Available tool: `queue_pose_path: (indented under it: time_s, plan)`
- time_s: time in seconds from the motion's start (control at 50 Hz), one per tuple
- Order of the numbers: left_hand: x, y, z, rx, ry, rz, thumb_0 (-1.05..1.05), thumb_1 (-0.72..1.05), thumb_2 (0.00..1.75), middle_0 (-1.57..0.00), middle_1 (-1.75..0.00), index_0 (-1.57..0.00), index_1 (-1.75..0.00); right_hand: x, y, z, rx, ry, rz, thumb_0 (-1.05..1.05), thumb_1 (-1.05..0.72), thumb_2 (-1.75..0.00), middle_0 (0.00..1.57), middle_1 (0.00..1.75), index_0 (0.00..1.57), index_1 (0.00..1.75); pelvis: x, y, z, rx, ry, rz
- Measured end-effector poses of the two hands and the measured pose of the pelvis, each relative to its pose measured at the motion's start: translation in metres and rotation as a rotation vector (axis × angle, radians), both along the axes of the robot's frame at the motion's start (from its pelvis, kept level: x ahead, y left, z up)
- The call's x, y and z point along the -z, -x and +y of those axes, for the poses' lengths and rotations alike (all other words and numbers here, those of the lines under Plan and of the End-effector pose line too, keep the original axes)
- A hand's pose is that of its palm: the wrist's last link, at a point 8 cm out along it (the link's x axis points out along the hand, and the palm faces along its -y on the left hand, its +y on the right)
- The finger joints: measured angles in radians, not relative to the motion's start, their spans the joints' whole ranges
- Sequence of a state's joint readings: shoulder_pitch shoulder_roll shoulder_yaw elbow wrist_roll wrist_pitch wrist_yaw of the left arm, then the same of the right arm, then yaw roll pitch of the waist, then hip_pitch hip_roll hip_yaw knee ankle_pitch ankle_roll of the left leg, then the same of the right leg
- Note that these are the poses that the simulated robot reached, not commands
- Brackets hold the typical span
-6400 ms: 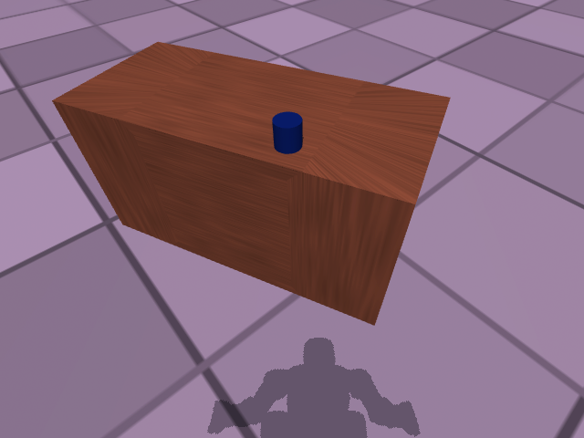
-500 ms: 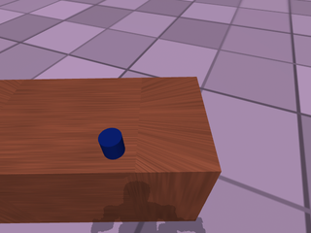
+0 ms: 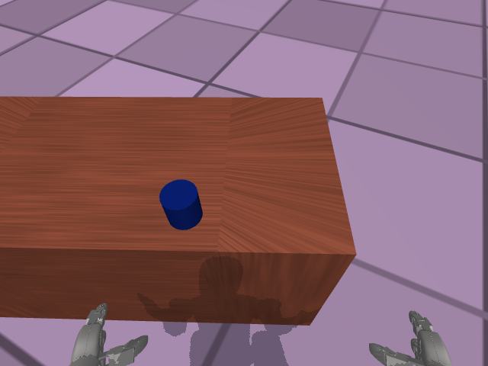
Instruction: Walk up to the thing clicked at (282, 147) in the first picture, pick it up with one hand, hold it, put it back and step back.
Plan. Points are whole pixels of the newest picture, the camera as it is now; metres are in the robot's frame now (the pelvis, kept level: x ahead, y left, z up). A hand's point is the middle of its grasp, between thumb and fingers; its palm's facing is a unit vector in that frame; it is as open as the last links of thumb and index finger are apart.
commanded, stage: rise first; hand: left
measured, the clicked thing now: (182, 205) +0.46 +0.18 -0.08
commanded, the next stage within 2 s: go down in 1.14 s
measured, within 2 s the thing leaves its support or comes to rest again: neither
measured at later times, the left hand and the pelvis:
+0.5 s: hand (104, 328) +0.19 +0.25 -0.04, palm faces +0.28 -0.90 -0.34, open 17.4 cm; pelvis +0.02 +0.00 +0.00, yaw +1 degrees
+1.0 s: hand (89, 328) +0.18 +0.25 +0.01, palm faces +0.30 -0.88 -0.37, open 17.6 cm; pelvis +0.01 -0.01 +0.00, yaw +2 degrees
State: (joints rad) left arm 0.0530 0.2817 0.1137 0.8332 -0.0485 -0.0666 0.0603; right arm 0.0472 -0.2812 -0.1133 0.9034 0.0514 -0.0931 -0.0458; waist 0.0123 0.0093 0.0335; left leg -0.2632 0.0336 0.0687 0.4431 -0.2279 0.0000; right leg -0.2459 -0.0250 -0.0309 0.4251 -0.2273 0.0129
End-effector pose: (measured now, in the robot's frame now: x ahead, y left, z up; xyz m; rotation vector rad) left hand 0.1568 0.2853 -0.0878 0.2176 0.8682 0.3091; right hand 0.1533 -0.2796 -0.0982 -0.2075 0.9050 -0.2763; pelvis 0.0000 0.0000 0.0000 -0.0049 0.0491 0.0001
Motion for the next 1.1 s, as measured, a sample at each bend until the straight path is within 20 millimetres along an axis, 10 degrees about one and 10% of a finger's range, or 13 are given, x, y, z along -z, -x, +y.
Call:
queue_pose_path:
  time_s: [0.36, 1.1]
  plan:
    - [-0.059, -0.002, 0.006, -0.009, -0.091, -0.229, 0.0, -0.45, 0.09, -0.06, -0.05, -0.05, -0.06, -0.019, -0.015, 0.021, -0.073, -0.016, -0.123, -0.01, 0.4, -0.08, 0.06, 0.06, 0.05, 0.05, -0.003, -0.019, -0.003, -0.015, -0.006, -0.048]
    - [-0.133, 0.009, 0.004, 0.057, -0.196, -0.499, -0.01, -0.57, 0.06, -0.05, -0.04, -0.04, -0.06, -0.01, -0.014, 0.013, -0.071, -0.033, -0.098, -0.01, 0.51, -0.05, 0.06, 0.06, 0.05, 0.05, -0.004, -0.013, -0.01, -0.03, -0.01, -0.093]
